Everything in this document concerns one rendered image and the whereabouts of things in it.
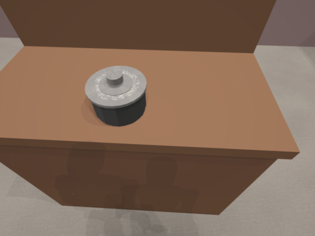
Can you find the lid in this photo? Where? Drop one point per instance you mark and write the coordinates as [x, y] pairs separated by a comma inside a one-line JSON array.
[[102, 94]]

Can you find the table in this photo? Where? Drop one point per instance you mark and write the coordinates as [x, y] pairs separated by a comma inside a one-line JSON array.
[[211, 124]]

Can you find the pot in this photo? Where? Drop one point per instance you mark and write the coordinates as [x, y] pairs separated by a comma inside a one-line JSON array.
[[121, 116]]

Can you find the knob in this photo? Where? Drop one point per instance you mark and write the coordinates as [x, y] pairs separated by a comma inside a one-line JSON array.
[[114, 77]]

